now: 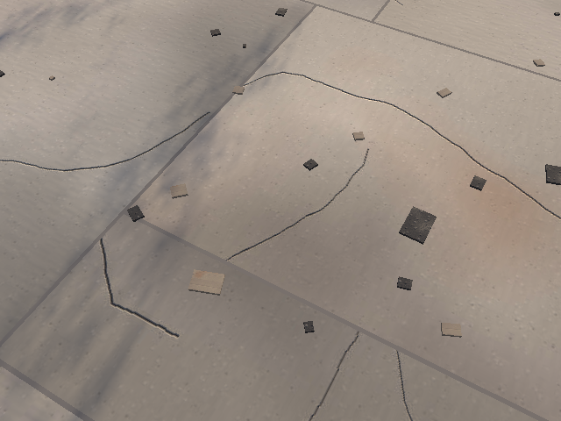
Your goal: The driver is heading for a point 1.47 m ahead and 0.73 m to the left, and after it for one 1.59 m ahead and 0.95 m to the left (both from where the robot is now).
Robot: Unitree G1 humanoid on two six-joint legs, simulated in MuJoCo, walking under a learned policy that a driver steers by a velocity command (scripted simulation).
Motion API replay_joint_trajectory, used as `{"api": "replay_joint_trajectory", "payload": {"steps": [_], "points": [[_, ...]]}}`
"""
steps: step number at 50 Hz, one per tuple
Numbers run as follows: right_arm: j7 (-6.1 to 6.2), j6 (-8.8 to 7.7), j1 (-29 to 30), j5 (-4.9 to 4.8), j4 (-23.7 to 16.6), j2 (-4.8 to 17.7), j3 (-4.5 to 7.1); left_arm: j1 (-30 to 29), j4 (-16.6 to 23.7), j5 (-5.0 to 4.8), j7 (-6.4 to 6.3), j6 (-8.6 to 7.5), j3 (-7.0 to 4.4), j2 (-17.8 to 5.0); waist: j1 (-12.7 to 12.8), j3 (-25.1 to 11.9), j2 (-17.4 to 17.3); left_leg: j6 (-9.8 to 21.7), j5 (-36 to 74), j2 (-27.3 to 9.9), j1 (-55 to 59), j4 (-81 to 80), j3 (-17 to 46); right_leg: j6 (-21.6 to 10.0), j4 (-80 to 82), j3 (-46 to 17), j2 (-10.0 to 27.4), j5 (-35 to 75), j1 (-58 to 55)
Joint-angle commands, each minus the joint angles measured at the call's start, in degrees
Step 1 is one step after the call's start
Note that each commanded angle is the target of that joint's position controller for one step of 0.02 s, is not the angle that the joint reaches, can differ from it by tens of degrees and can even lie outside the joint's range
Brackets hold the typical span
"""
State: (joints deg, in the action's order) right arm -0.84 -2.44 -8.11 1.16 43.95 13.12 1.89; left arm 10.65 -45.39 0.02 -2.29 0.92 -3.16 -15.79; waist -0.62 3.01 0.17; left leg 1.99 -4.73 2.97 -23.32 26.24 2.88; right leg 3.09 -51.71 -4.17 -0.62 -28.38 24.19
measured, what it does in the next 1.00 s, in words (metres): steps on the spot, turning left: right foot, then left foot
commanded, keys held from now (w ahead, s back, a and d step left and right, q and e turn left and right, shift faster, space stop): q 0.84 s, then no key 0.16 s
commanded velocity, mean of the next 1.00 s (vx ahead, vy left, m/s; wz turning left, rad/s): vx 0.02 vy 0.00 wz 0.47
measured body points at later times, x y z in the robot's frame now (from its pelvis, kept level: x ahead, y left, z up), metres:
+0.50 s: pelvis +0.04 -0.01 +0.01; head +0.07 +0.00 +0.46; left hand +0.08 +0.30 -0.10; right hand +0.27 -0.22 -0.09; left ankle +0.02 +0.12 -0.70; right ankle +0.05 -0.14 -0.73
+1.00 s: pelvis +0.05 +0.01 +0.00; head +0.07 +0.02 +0.45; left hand +0.03 +0.33 -0.10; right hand +0.34 -0.14 -0.08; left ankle +0.02 +0.12 -0.73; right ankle +0.13 -0.09 -0.73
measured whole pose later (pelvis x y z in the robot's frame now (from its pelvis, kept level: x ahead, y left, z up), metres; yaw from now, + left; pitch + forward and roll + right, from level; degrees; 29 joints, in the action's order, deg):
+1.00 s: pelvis +0.05 +0.01 +0.00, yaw +32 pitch +2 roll +0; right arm 0.9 2.3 -9.3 -0.3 34.1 17.8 3.8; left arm 8.9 -41.7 0.0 -0.3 -0.7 -4.0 -16.5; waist -0.3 0.9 -0.9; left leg 1.6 -13.3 5.7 -19.8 31.5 9.2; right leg 2.3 -32.7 -3.0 -0.8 -15.0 18.8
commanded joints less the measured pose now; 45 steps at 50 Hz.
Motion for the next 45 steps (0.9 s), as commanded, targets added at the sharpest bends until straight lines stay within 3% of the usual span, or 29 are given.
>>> {"api": "replay_joint_trajectory", "payload": {"steps": [1,4,6,7,8,9,10,11,12,13,14,17,21,25,27,28,29,30,31,32,33,34,36,40,45], "points": [[0.82,0.34,1.89,-0.95,-4.73,11.96,3.61,6.21,1.42,-0.19,-0.64,-0.24,-1.07,-4.03,1.87,-11.7,-9.08,11.2,8.57,-12.91,9.23,-8.82,16.86,0.1,7.9,1.19,-1.31,5.42,-5.04],[1.57,1.43,2.08,-1.6,-5.4,11.8,3.92,3.21,2.23,-0.21,-0.51,-0.22,-1.32,-4.65,1.62,-9.58,-8.88,10.11,-4.26,-12.4,6.57,-10.32,19.53,-1.3,13.61,0.66,-1.66,9.5,-6.7],[2.27,2.26,2.32,-2.13,-5.69,11.36,3.95,3.77,2.14,-0.11,-0.07,-0.87,-1.49,-4.37,2.98,-8.23,-8.77,8.22,-8.73,-10.6,3.26,-9.24,19.55,-2.8,21.82,1.83,-2.14,14.77,-11.49],[2.53,2.5,1.26,-2.42,-5.58,10.7,3.83,4.55,2.2,0.1,0.0,-1.16,-1.88,-5.3,3.58,-8.02,-7.83,6.4,-11.23,-9.02,0.37,-7.55,18.89,-4.09,25.94,1.33,-0.69,16.58,-15.6],[2.57,2.46,0.24,-2.28,-5.91,8.84,3.3,7.05,2.43,0.94,-0.33,-1.3,-2.71,-8.61,4.09,-8.83,-3.31,3.37,-16.75,-6.41,-5.65,-1.4,16.15,-7.06,29.54,-5.01,7.48,15.64,-21.57],[2.32,2.06,1.03,-2.45,-8.37,6.25,2.77,6.62,2.16,1.99,-0.47,-0.94,-3.89,-13.29,2.25,-6.84,11.81,0.03,-24.25,2.11,-14.13,11.01,4.24,-14.23,34.8,-17.47,18.27,17.37,-20.16],[2.26,1.44,0.55,-1.69,-8.38,9.57,3.78,3.63,3.78,3.15,-0.38,-1.26,-3.49,-11.4,2.68,-6.59,14.26,-2.31,-29.75,1.22,-14.72,25.19,2.12,-19.35,36.8,-23.37,24.59,24.62,-16.62],[2.09,1.58,-1.84,-1.86,-7.04,11.83,4.9,0.22,5.23,2.85,-0.67,-1.79,-2.58,-8.52,1.07,-6.66,9.79,-3.18,-27.55,-0.01,-14.37,33.26,3.82,-18.85,35.5,-19.31,22.67,29.75,-16.08],[2.24,2.35,-4.97,-2.06,-5.23,11.75,5.27,-3.28,5.96,1.84,-0.73,-2.15,-2.16,-6.98,-0.83,-6.17,6.98,-4.18,-24.85,-0.33,-14.37,36.95,3.48,-16.14,33.86,-13.49,19.18,33.07,-16.07],[2.55,3.16,-6.52,-1.81,-4.39,11.2,5.28,-4.94,6.41,0.79,-0.69,-2.39,-1.93,-6.21,-1.04,-5.79,6.27,-5.27,-21.86,-0.88,-15.6,39.92,3.15,-14.55,32.82,-9.81,17.29,35.43,-17.24],[2.57,3.72,-6.48,-1.75,-4.52,9.98,4.96,-4.83,6.31,0.47,-0.71,-2.38,-1.73,-6.09,-0.65,-5.28,6.1,-6.24,-20.14,-1.29,-16.07,42.29,2.6,-14.44,32.37,-7.08,16.55,39.06,-17.17],[1.97,4.24,-1.95,-2.48,-7.81,7.72,3.84,-1.98,5.47,0.7,-1.08,-1.44,-2.12,-6.92,1.65,-4.64,7.41,-8.01,-15.74,-3.04,-16.68,36.01,-0.72,-15.13,32.81,-2.01,15.25,39.64,-19.59],[0.34,4.27,1.28,-2.27,-11.35,6.77,2.8,-0.8,5.47,0.41,-1.04,-0.5,-3.4,-10.29,3.44,-6.58,9.25,-7.25,-16.0,-4.9,-8.35,23.06,-4.0,-15.64,32.0,1.01,17.16,39.99,-19.63],[-0.69,4.71,0.0,-2.44,-12.56,8.79,3.68,-0.81,5.33,-0.91,-0.07,-0.74,-4.16,-11.87,2.66,-6.47,10.12,-4.01,-14.67,-3.8,-1.46,12.42,-6.84,-14.25,29.05,1.94,19.02,39.53,-19.02],[-0.64,4.8,-3.7,-2.19,-11.62,9.14,4.37,-1.05,4.8,-1.95,0.2,-1.09,-4.02,-11.0,0.18,-7.03,8.54,-0.91,-5.7,-1.67,7.25,0.66,-7.98,-10.41,23.08,5.09,17.22,35.59,-15.98],[0.06,4.76,-6.32,-2.05,-11.22,11.74,5.44,2.43,3.51,-1.2,0.59,-1.44,-3.53,-8.87,-0.22,-8.93,2.7,1.29,4.94,-3.22,16.43,-3.33,-3.53,-6.25,15.19,9.19,14.37,28.77,-10.34],[1.2,4.64,-8.68,-1.44,-12.51,19.35,7.18,2.02,5.93,1.99,1.05,-1.78,-2.13,-4.81,0.47,-11.18,-14.97,7.84,30.9,-19.19,28.74,-1.9,17.5,-0.32,-4.11,13.86,7.58,1.27,6.92],[0.59,3.55,-8.92,0.17,-13.5,19.33,6.59,-3.21,8.39,1.66,0.8,-2.08,-2.17,-5.6,-2.5,-13.7,-16.6,19.63,34.98,-27.29,25.94,-3.79,28.37,1.45,-15.45,5.22,1.05,-12.91,15.43],[0.04,2.48,-8.67,0.32,-13.18,16.74,5.87,-5.56,8.55,0.33,0.64,-1.85,-2.98,-8.43,-3.75,-12.86,-9.76,19.13,30.21,-24.15,24.6,-4.73,23.69,1.06,-20.48,1.11,2.47,-10.03,16.15],[0.21,1.88,-5.88,-0.29,-12.82,15.26,5.42,-5.34,8.26,-0.27,0.41,-1.53,-3.14,-8.52,-1.76,-10.27,-8.2,15.69,25.59,-20.52,22.2,-4.46,18.81,0.31,-20.05,0.4,3.28,-4.98,16.58],[0.55,1.95,-3.2,-1.2,-13.12,14.02,5.11,-4.26,7.15,0.19,-0.14,-1.22,-3.3,-8.41,-0.43,-9.2,-5.24,12.84,20.77,-17.6,20.12,-4.57,16.27,0.24,-17.61,-0.15,3.92,-0.79,16.22],[0.86,2.28,-0.96,-1.85,-13.52,13.34,4.74,-3.41,7.0,0.61,-0.48,-0.91,-3.57,-9.02,0.83,-8.43,-5.89,11.72,19.09,-16.11,17.26,-5.08,14.93,0.5,-15.6,-0.27,3.88,2.25,14.33],[1.38,2.74,-0.03,-1.35,-13.93,13.34,4.56,-1.31,6.37,0.51,-0.22,-0.91,-3.38,-7.88,2.04,-9.37,-6.9,11.6,17.59,-14.21,14.33,-5.83,13.85,1.1,-13.62,0.57,2.13,6.12,10.42],[2.32,3.18,-0.97,-1.53,-13.81,14.08,4.95,-3.04,6.9,0.31,-0.01,-1.24,-2.5,-5.97,0.78,-9.48,-7.7,11.48,8.72,-13.05,14.05,-5.82,15.89,1.88,-0.9,-0.18,0.78,8.62,7.91],[2.07,3.81,-0.47,-1.2,-14.03,14.1,4.87,-3.2,7.17,-0.21,1.08,-1.82,-2.46,-6.6,-0.36,-9.04,-9.65,11.22,1.81,-13.0,10.41,-5.01,19.9,1.08,8.64,0.22,-0.11,8.16,0.81]]}}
